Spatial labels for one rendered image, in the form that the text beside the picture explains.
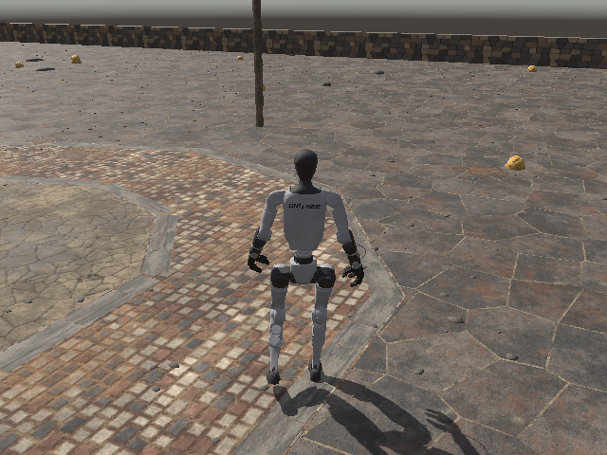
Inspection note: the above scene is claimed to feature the left robot hand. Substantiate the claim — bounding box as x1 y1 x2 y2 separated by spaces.
248 255 269 273

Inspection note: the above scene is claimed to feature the right robot forearm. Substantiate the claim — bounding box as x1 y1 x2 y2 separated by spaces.
342 229 361 269

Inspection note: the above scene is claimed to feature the robot left upper arm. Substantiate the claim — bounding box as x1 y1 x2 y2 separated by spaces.
256 190 285 241

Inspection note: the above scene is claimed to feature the humanoid robot torso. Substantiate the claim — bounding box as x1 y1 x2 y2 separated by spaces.
283 185 327 284

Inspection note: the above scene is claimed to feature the left robot forearm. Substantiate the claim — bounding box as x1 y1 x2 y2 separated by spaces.
248 227 266 259

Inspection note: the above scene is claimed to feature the robot right upper arm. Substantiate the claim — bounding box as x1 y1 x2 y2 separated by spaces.
324 191 352 244

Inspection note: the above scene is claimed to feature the left robot shin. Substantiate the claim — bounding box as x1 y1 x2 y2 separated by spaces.
269 308 283 373

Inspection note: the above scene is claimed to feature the right robot hand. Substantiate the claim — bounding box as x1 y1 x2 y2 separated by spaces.
342 265 364 287

